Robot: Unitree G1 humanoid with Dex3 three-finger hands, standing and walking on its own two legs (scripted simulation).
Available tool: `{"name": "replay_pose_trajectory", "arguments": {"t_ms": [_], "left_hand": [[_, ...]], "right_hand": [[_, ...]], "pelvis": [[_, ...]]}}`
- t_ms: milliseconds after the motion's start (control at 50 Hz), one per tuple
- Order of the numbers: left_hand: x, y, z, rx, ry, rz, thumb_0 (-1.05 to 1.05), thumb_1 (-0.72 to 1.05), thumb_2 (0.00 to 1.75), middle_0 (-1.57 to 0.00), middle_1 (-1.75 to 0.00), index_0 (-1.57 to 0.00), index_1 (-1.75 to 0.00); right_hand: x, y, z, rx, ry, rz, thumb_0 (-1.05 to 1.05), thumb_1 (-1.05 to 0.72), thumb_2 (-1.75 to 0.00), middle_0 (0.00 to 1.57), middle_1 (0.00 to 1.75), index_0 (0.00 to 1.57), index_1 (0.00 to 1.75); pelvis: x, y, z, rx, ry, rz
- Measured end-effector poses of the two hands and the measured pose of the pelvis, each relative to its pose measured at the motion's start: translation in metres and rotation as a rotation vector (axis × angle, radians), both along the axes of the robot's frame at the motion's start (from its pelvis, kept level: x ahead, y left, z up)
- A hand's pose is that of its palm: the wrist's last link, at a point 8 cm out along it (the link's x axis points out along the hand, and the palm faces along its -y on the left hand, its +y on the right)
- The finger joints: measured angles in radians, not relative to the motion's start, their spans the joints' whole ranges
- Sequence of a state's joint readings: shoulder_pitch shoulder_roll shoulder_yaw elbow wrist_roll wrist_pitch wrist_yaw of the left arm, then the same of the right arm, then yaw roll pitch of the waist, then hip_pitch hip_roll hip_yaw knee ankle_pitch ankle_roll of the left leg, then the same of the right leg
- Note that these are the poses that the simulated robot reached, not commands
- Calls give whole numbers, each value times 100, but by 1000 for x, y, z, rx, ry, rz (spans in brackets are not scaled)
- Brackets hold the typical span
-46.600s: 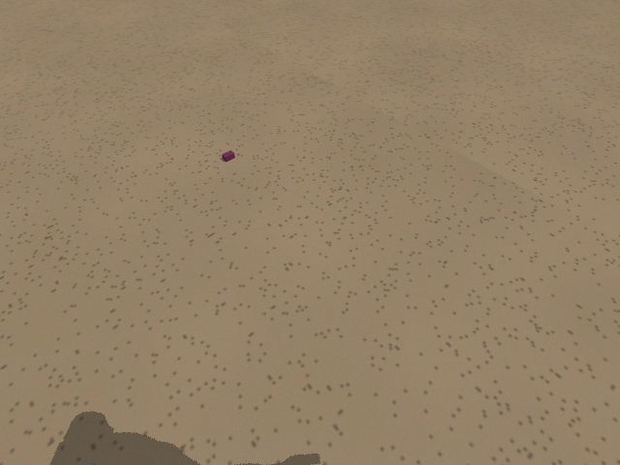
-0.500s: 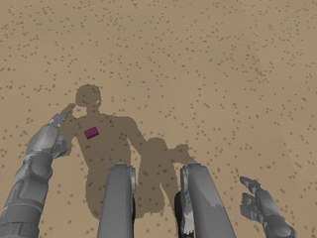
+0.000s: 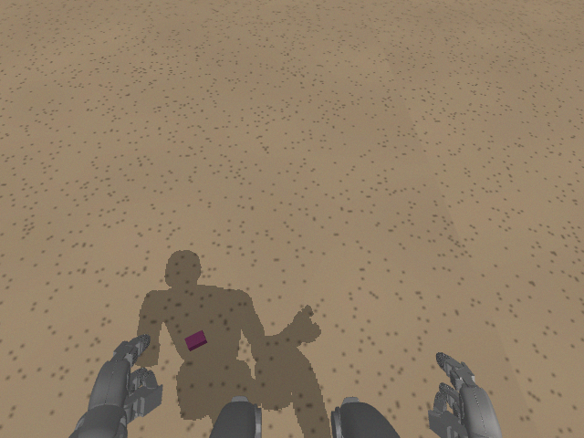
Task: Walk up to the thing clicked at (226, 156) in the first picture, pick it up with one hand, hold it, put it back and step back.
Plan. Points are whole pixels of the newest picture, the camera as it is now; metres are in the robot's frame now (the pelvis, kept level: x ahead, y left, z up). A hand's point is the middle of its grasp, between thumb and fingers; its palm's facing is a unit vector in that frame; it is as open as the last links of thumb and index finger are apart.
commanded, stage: home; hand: left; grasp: from above
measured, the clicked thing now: (196, 340) +0.45 +0.27 -0.66
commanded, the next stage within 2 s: none
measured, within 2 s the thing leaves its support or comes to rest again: neither
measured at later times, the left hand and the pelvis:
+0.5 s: hand (154, 412) +0.18 +0.18 -0.01, palm faces +0.07 -0.98 -0.20, open 7.4 cm; pelvis +0.02 -0.01 +0.04, yaw +2 degrees
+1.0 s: hand (158, 401) +0.19 +0.17 -0.01, palm faces +0.05 -0.98 -0.20, open 7.4 cm; pelvis +0.03 -0.01 +0.04, yaw +1 degrees
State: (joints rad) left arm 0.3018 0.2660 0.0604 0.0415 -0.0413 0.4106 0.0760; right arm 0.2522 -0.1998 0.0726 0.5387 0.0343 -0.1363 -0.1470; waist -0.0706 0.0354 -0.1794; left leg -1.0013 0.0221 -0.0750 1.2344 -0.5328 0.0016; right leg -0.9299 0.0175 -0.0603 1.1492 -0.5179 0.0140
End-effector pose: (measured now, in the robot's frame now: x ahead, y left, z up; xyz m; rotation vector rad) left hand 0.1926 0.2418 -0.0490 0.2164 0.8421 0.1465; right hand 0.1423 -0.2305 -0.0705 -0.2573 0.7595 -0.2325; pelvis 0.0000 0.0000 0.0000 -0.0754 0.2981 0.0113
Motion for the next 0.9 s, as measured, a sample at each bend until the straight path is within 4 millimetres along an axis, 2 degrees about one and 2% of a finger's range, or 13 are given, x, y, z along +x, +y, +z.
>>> {"name": "replay_pose_trajectory", "arguments": {"t_ms": [140, 260, 400, 520, 900], "left_hand": [[-15, -10, 50, -34, -17, 12, 1, 90, 90, -20, -30, -20, -30], [-25, -15, 71, -38, -30, 11, 1, 90, 90, -20, -30, -20, -30], [-31, -16, 70, -47, -21, 23, 1, 90, 90, -20, -30, -20, -30], [-33, -18, 68, -50, -13, 26, 1, 90, 90, -20, -30, -20, -30], [-22, -21, 69, -43, -19, 10, 1, 90, 90, -20, -30, -20, -30]], "right_hand": [[2, -7, 35, -15, -64, -40, 1, -91, -90, 20, 30, 21, 30], [19, -9, 53, -19, -138, -25, 1, -91, -90, 20, 30, 21, 30], [41, -9, 64, -27, -207, 28, 1, -91, -90, 20, 30, 21, 30], [49, -10, 66, -30, -220, 55, 1, -90, -90, 20, 30, 21, 30], [34, -16, 54, -27, -149, 14, 1, -90, -90, 20, 30, 21, 30]], "pelvis": [[17, 0, 30, 10, -64, 3], [24, -2, 41, 18, -102, 8], [25, -6, 43, 25, -121, 17], [25, -9, 43, 28, -125, 21], [31, -10, 43, 30, -121, 13]]}}
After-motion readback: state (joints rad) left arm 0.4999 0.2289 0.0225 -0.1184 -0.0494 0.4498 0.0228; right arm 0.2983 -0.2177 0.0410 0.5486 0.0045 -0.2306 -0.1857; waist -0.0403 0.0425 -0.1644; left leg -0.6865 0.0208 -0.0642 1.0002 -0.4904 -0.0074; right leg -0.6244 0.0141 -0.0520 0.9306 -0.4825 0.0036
